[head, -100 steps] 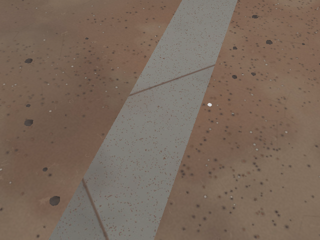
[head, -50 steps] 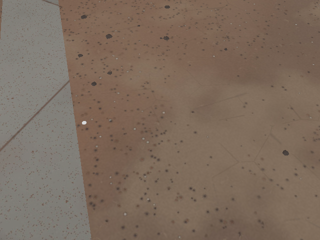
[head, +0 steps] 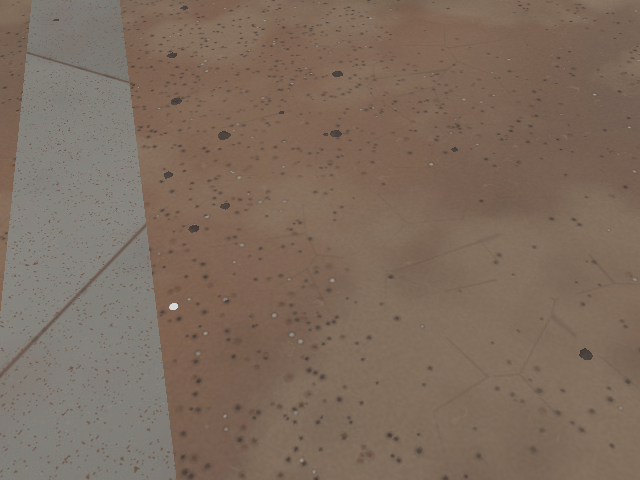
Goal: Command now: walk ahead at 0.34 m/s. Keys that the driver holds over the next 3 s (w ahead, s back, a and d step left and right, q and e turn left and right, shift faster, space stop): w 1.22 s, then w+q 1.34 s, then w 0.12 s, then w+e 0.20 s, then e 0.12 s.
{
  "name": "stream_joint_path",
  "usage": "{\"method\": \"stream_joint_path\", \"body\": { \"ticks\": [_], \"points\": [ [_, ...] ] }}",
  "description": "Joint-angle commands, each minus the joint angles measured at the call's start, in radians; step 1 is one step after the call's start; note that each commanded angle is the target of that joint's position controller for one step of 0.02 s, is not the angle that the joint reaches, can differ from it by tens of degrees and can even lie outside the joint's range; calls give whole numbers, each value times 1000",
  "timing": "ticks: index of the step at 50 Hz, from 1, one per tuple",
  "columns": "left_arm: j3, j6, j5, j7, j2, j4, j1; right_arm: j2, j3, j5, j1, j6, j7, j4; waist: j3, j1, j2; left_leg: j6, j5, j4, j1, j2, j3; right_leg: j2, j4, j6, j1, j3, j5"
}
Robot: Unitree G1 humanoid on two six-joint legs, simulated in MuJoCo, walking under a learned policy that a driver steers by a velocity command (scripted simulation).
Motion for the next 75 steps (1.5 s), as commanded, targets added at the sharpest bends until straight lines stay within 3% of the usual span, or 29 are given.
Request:
{"method": "stream_joint_path", "body": {
  "ticks": [1, 2, 3, 7, 11, 15, 18, 20, 21, 22, 23, 24, 26, 31, 38, 43, 46, 48, 49, 50, 51, 52, 54, 56, 60, 65, 71, 73, 75],
  "points": [
    [52, -31, 12, -15, 235, 51, 291, -73, -7, 1, -231, -53, 2, -168, 53, 138, -318, 12, -178, 398, -593, -80, 8, -385, -377, -234, 388, 715, -128],
    [29, -46, 20, -16, 165, 35, 228, -102, -16, 19, -200, -65, 8, -158, 81, 88, -185, 32, -154, 541, -671, -23, -66, -395, -352, -240, 395, 673, -71],
    [18, -56, 18, -18, 127, 18, 192, -95, -15, 27, -165, -74, 18, -141, 81, 63, -150, 55, -68, 578, -698, 9, -76, -355, -344, -208, 405, 570, -14],
    [-9, -36, 22, -16, 72, 11, 179, -70, -22, 0, -211, -78, 46, -151, 76, 45, -125, 42, 149, 449, -654, 76, -6, -260, -380, -132, 351, 288, 322],
    [-5, -21, 26, 11, 126, -1, 182, -6, 6, -5, -365, -66, 55, -215, 119, 71, -110, -9, 311, 147, -511, 31, 65, -204, -440, -129, 184, 155, 361],
    [6, -24, 9, 16, 148, 20, 232, -38, 6, 6, -435, -60, 61, -256, 154, 68, -141, 18, 406, -15, -406, 4, 62, -243, -475, -121, 178, 126, 354],
    [19, -15, 8, 16, 164, 14, 202, -89, -15, 5, -378, -65, 67, -257, 95, 4, -145, 69, 371, -52, -317, -19, 55, -278, -366, -88, 285, 97, 630],
    [22, 4, 20, 17, 166, 4, 177, -145, -53, 5, -142, -58, 57, -190, -62, -119, -156, 114, 325, -34, -22, -79, 96, -238, -82, -51, 266, 49, 923],
    [13, 9, 30, 17, 147, -11, 177, -182, -71, 4, 28, -51, 47, -145, -164, -188, -126, 151, 292, -10, 249, -3, 10, -199, 164, -23, 90, 35, 779],
    [-26, -5, 30, 4, 4, -28, 308, -276, -92, -21, 149, -47, 44, -116, -339, -131, 143, 317, 18, -99, 612, 273, -476, -23, 593, 42, -289, 19, 257],
    [-27, -36, 11, -4, 17, -16, 276, -206, -67, -16, 132, -49, 51, -111, -380, -134, 192, 339, -142, -322, 589, 340, -782, 35, 772, 29, -408, 169, -230],
    [1, -55, -22, -9, 109, -58, 167, -157, -49, -11, 25, -59, 53, -123, -186, -111, 146, 281, -161, -353, 432, 310, -659, -26, 843, 6, -507, 175, -186],
    [10, -63, -15, 6, 125, -80, 74, -94, -31, -23, -128, -75, 61, -150, -26, -41, 9, 234, 64, -393, 119, 240, -390, -127, 747, -11, -447, 129, -12],
    [17, -11, 11, 19, 71, -95, 70, -86, -25, -31, -116, -91, 55, -117, 29, 28, 33, 239, 226, -494, -85, 163, -176, -190, 556, 18, -361, 115, 108],
    [7, -30, 18, -1, 54, -188, -206, -133, -31, -18, 32, -75, 14, -78, 70, -52, 1, 201, 334, -509, 15, 130, -61, -143, 112, 60, -435, 58, 453],
    [-5, -41, 7, -32, 58, -244, -339, -139, -36, -10, 132, -49, 10, -36, 95, -88, -2, 196, 395, -436, 200, 190, -60, -111, -24, 38, -470, 55, 394],
    [7, -47, 4, -45, 101, -251, -297, -160, -46, -9, 117, -31, 7, -37, 53, -39, 33, 171, 612, -334, 285, 224, -66, -77, -60, -3, -381, 38, 269],
    [47, -48, 6, -38, 177, -180, -49, -145, -39, -15, 86, -20, 7, -52, -106, 89, 40, 129, 874, -42, 226, 153, -6, -25, -80, -59, -25, -5, 270],
    [69, -45, 20, -28, 252, -139, 145, -110, -20, -33, 97, -22, 6, -81, -265, 147, -52, 95, 627, 268, 12, 93, 36, -202, -36, -129, 301, 195, 281],
    [81, -38, 18, -33, 305, -109, 206, 28, 17, -30, 222, -45, 20, -81, -384, 74, -323, 27, -76, 605, -404, -105, 24, -414, -145, -286, 632, 679, 59],
    [49, -39, 13, -34, 199, -119, 187, -79, -5, -4, 149, -70, 22, -76, -350, 115, -226, 47, -190, 722, -519, -72, -116, -395, -229, -253, 615, 746, -26],
    [36, -42, 14, -30, 162, -136, 98, -132, -21, 22, 53, -88, 25, -109, -205, 101, -191, 64, -107, 736, -582, -21, -103, -365, -246, -209, 489, 588, 38],
    [22, -46, 27, -32, 118, -160, -30, -121, -27, 5, -21, -92, 14, -120, -67, 43, -76, 55, 43, 635, -515, 65, -61, -297, -303, -184, 224, 389, 250],
    [14, -50, 36, -36, 89, -152, -51, -82, -28, -4, 14, -68, 15, -114, -49, -7, -105, 45, 96, 567, -416, 99, -64, -255, -359, -177, 112, 303, 304],
    [27, -53, 27, -20, 140, -123, -8, -57, -25, -18, -66, -42, 11, -149, 14, -11, -84, 1, 203, 395, -481, 119, -41, -247, -431, -198, 52, 210, 362],
    [30, -45, 26, 1, 160, -100, 38, -33, -13, -10, -216, -48, 28, -187, 47, 36, -92, 0, 476, 97, -445, 80, 6, -202, -463, -143, 64, 55, 342],
    [39, -21, 16, 8, 170, -61, 94, -50, -12, -1, -331, -48, 62, -257, 80, 57, -83, 62, 397, -10, -504, 48, 2, -288, -389, -105, 285, -14, 405],
    [47, -7, 14, 14, 193, -73, 67, -73, -23, -5, -297, -47, 74, -267, 48, 24, -104, 93, 300, -11, -429, 9, 48, -298, -287, -82, 323, -44, 645],
    [48, 14, 18, 25, 199, -94, 38, -134, -64, -6, -84, -41, 73, -221, -81, -91, -99, 135, 276, -38, -138, -79, 111, -249, 22, -37, 276, -109, 914]
  ]
}}
Next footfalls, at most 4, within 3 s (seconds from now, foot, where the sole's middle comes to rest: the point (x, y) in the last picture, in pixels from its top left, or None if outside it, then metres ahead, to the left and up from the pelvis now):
0.42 left None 0.38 0.14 -0.77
0.96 right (390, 407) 0.69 -0.09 -0.77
1.52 left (283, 302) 0.99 0.16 -0.77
2.02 right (326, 211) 1.32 0.05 -0.77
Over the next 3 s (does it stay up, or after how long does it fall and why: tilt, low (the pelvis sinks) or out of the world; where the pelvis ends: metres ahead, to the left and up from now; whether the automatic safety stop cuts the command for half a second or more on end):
stays up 1.53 0.43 0.00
